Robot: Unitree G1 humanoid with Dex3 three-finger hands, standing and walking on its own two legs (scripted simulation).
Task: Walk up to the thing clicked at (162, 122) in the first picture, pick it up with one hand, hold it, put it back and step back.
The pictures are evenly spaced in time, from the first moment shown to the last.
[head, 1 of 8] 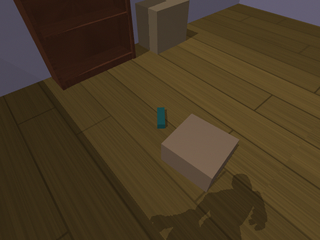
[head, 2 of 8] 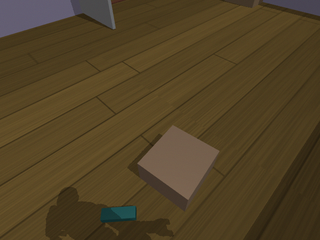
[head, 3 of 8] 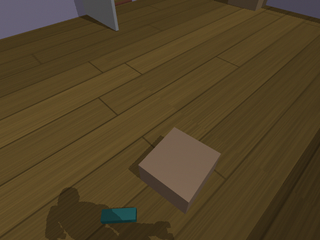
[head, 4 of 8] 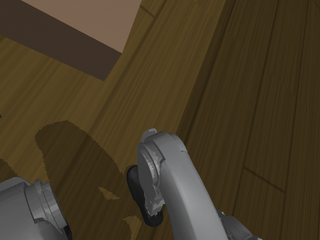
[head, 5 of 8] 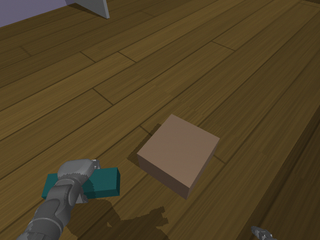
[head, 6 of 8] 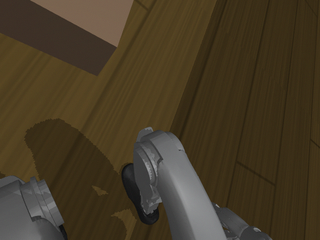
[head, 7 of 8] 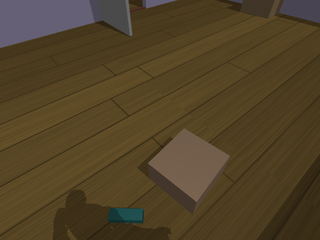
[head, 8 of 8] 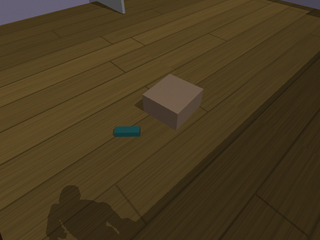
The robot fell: no
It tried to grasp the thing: yes
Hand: left
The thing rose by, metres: 0.69
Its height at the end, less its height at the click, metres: +0.00
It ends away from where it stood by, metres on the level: 0.02
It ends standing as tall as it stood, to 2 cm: yes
